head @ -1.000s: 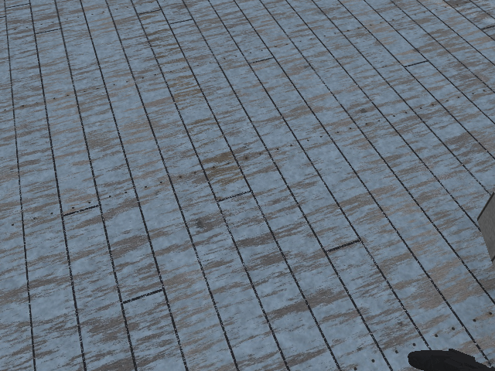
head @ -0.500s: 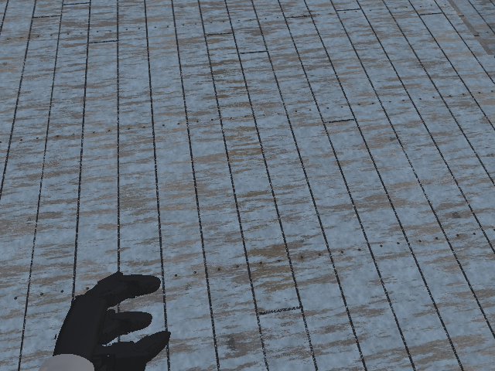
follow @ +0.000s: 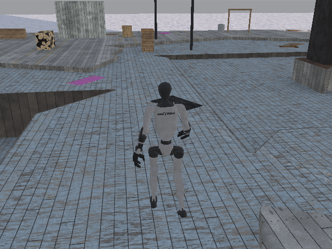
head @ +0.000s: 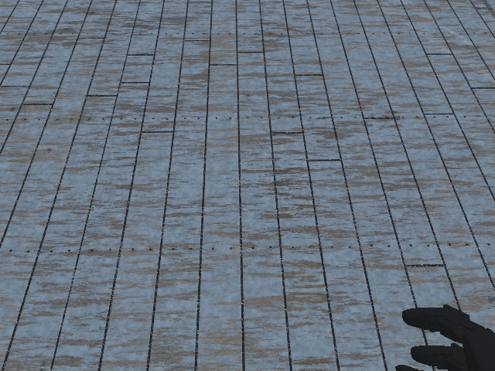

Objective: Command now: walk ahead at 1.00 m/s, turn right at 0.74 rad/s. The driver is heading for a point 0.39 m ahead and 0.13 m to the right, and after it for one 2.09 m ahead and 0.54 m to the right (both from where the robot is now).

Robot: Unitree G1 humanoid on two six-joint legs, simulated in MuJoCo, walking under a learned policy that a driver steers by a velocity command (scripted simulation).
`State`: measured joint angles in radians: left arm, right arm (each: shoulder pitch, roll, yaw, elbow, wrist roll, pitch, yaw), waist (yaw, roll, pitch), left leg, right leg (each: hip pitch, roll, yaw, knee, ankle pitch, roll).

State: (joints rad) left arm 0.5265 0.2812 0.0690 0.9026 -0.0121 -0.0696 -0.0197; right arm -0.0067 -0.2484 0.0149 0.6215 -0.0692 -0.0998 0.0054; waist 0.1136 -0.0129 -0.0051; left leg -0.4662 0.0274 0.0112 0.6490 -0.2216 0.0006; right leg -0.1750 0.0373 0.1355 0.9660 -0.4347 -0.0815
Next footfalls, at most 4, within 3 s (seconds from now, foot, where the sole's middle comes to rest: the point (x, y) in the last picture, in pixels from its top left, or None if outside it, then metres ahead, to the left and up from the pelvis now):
0.38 right None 0.50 -0.11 -0.76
0.82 left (351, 231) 0.96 -0.20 -0.76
1.24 right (435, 165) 1.28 -0.51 -0.76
1.66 left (360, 92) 1.67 -0.26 -0.76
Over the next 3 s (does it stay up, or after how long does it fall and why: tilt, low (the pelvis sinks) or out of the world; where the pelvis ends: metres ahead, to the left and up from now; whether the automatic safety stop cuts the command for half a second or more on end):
stays up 2.34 -0.56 0.01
